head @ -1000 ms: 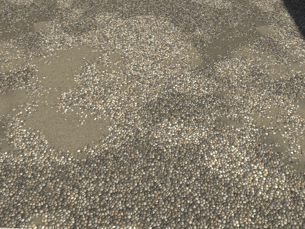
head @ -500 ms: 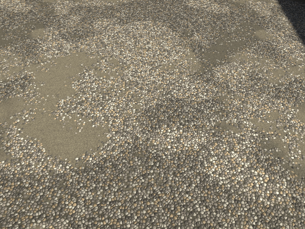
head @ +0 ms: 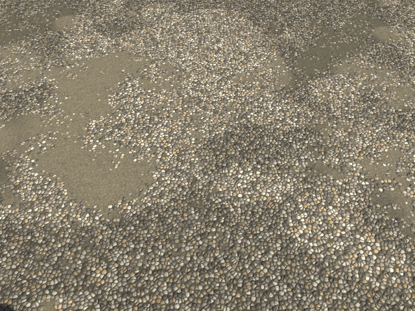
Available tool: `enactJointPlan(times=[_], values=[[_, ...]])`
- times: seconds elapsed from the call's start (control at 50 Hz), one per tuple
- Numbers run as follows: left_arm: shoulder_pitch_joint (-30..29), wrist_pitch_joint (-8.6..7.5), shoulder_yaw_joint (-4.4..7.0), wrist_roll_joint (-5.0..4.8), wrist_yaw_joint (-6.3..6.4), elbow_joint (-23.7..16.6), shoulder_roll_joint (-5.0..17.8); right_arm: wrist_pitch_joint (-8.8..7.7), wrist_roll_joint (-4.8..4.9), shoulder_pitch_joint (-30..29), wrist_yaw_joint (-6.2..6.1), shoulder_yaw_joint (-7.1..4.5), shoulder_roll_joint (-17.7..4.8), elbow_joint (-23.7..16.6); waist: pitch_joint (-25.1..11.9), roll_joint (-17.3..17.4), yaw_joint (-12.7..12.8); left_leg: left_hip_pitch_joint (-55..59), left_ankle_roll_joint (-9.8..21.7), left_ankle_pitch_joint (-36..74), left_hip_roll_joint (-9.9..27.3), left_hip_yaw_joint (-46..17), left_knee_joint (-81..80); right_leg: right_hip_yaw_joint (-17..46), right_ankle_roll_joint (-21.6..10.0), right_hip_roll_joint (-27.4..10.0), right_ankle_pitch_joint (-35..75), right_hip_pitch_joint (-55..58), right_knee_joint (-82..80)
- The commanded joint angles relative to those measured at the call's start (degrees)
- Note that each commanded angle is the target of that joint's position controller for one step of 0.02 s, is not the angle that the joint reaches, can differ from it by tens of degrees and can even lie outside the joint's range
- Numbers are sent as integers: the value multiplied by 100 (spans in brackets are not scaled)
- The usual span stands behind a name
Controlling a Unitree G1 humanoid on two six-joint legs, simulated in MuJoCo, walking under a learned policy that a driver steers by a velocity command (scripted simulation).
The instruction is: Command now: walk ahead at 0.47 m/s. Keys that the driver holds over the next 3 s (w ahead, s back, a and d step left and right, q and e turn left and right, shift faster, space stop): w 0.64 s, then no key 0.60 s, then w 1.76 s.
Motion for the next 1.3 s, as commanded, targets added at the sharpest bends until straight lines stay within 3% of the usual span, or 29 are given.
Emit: enactJointPlan(times=[0.02, 0.04, 0.08, 0.1, 0.12, 0.14, 0.16, 0.18, 0.24, 0.28, 0.32, 0.38, 0.44, 0.46, 0.48, 0.5, 0.52, 0.58, 0.72, 0.8, 0.94, 1.02, 1.06, 1.08, 1.12, 1.2, 1.24, 1.28, 1.3], values=[[211, 75, 160, 36, 42, -254, 892, -65, 6, -26, 59, 38, -157, -401, 206, -831, -133, 828, 154, -403, -348, 392, -382, 753, -589, -1229, 4767, -410, -92], [168, 101, 182, 49, 56, -280, 969, -88, 3, 319, 36, 1, -260, -322, 76, -807, -258, 1177, 226, -651, -418, 344, -578, 801, -604, -1253, 5009, -271, 167], [-254, 159, 219, -70, 42, -384, 1045, -198, -52, 1971, -13, -138, -546, 139, -464, -271, -1065, 2990, 485, 144, -139, -225, -1407, 448, -359, -862, 4536, -878, 2029], [-227, 139, 178, -175, 15, -578, 764, -249, -87, 2777, -24, -251, -1098, 126, -1293, 667, -1259, 4135, 855, 246, 1400, -2100, -1798, -35, -129, -164, 1514, -1824, 4343], [-15, 204, 238, -121, -46, -730, 678, -155, 162, 2303, 19, -349, -1439, 166, -1297, 1517, -815, 4052, 1433, -803, 2009, -3828, -2583, 577, -93, 526, -848, -3185, 5243], [-503, 250, 289, 29, -24, -860, 979, -130, 257, 1641, 45, -319, -1162, -7, -549, 1115, -748, 3258, 1320, -1444, 1929, -3435, -2681, 961, -46, 202, -438, -3558, 5450], [-1047, 275, 282, -21, -51, -1046, 855, -154, 142, 1087, 49, -181, -695, -185, -92, 599, -585, 2495, 1227, -1266, 1758, -2809, -2713, 969, 58, 67, -146, -3510, 5494], [-1034, 341, 226, -27, 3, -997, 565, -263, 55, 606, 32, -48, -420, -354, 179, 200, -212, 1405, 1078, 198, 1549, -1954, -2767, 1017, 260, -64, 12, -2823, 4915], [-1217, 566, 255, 99, 127, -1322, 659, -590, 38, 382, -15, 49, -492, -487, -95, 510, 66, 697, 956, 3190, 1035, -832, -2690, 986, 451, 91, 296, -1425, 3543], [-1182, 626, 162, 201, 144, -1396, 504, -584, 47, 286, 47, 115, -470, -596, -461, 476, 204, 1367, 789, 3953, 867, -499, -2354, 853, 576, 21, 482, -1370, 2574], [-1444, 677, 52, 288, 37, -1508, 394, -408, 52, 464, 53, 181, -483, -675, -782, 508, -21, 1726, 600, 3373, 796, -615, -2326, 617, 604, 45, 588, -1160, 2076], [-2141, 737, -73, 249, -63, -1887, 373, -173, 6, 220, 77, 194, -540, -949, -569, 516, -151, 1585, 584, 677, 879, -987, -2600, 613, 549, -133, 656, -1086, 1309], [-2113, 717, -194, 417, -109, -1980, 304, 16, 69, 36, 68, 221, -554, -1154, -461, 149, -98, 1033, 315, -1254, 724, -1262, -2458, 447, 283, -138, 631, -234, 563], [-2017, 694, -210, 403, -119, -2006, 335, 48, 81, 35, 75, 262, -448, -1219, -525, -59, -92, 866, 185, -1483, 523, -1132, -2264, 616, 135, -271, 601, 3, 530], [-2269, 658, -119, 195, -142, -2046, 662, 78, 43, 39, 106, 339, -230, -1361, -371, -782, -224, 892, -90, -1684, 36, -478, -2024, 1181, -26, -434, 17, -502, 116], [-2448, 628, -105, 107, -166, -2161, 769, 83, -12, -149, 114, 361, -218, -1454, -151, -1153, -188, 1084, -245, -1313, -128, -142, -1484, 1711, -146, -711, -581, -934, -474], [-2634, 593, -115, 78, -183, -2270, 826, 79, -66, -213, 117, 360, -251, -1528, 11, -1211, -247, 1223, -294, -1055, -193, -105, -1328, 2047, -216, -888, -788, -1266, -766], [-2882, 559, -181, 75, -176, -2472, 685, -2, -133, -135, 134, 369, -231, -1594, -78, -749, -387, 1833, -283, -907, -118, -159, -1397, 1932, -114, -738, -462, -1493, -742], [-2652, 554, -301, 115, -288, -2541, 388, -3, -79, -130, 162, 410, -154, -1596, -117, 130, -318, 2198, -178, -1273, 175, -514, -1973, 1364, 101, -387, 31, -1142, -530], [-2601, 508, -315, 151, -300, -2414, 439, -20, -60, -168, 146, 434, -199, -1494, 15, 130, -247, 2275, -203, -504, 310, -713, -2459, 1379, 180, -491, 1066, -612, -823], [-2462, 490, -276, 47, -249, -2211, 471, -69, 9, -31, 79, 386, -305, -1281, -513, 14, -235, 2820, -133, 732, 376, -732, -2426, 1308, 117, -571, 2337, -21, -739], [-2283, 455, -237, 37, -159, -2072, 581, 80, 13, 97, 0, 343, -372, -1252, -709, -149, -315, 2761, -86, 1296, 412, -674, -2327, 1220, 42, -563, 3271, 241, -456], [-2347, 539, -218, 77, -165, -2152, 623, 78, -56, 261, 100, 314, -331, -1162, -784, -84, -398, 2947, -47, 1798, 461, -583, -2311, 1293, -15, -721, 4163, 239, -420], [-2235, 584, -125, 46, -179, -2156, 870, 115, 10, 352, 74, 248, -524, -1118, -886, -142, -357, 3027, -73, 2630, 542, -592, -2180, 1225, -13, -790, 5029, 332, -372], [-2123, 567, -138, 105, -275, -2128, 736, 161, 12, 205, 88, 264, -427, -1205, -1047, -174, -285, 3043, -102, 3381, 652, -598, -2101, 1098, 60, -827, 5545, 461, -337], [-2358, 587, -151, 71, -352, -2177, 641, 214, 28, -4, 138, 265, -381, -1223, -1091, 25, -295, 3069, -170, 3019, 631, -603, -2347, 1114, 156, -773, 4846, 438, -565], [-2369, 690, -120, 39, -262, -2198, 796, 238, -16, 194, 101, 219, -501, -1078, -970, 123, -352, 3137, -124, 2025, 519, -566, -2466, 1217, 64, -715, 3889, 281, -666], [-2534, 725, -172, 59, -246, -2216, 651, 237, -6, -30, 118, 278, -301, -1129, -779, 47, -382, 2910, -114, 1444, 464, -608, -2670, 1220, 109, -673, 3211, 151, -770], [-2707, 721, -238, 85, -230, -2235, 460, 214, -94, -228, 140, 349, -90, -1182, -610, 80, -392, 2779, -108, 464, 333, -541, -2688, 1258, 119, -557, 2133, -49, -779]])
Next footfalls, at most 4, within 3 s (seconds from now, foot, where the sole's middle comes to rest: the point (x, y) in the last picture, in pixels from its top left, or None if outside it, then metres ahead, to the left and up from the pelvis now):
0.08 left None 0.17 0.10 -0.77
0.44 right None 0.16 -0.10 -0.77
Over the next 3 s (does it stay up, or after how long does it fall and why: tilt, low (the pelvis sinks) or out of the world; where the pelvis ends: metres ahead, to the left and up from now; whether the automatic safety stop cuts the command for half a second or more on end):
stays up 0.16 0.02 -0.01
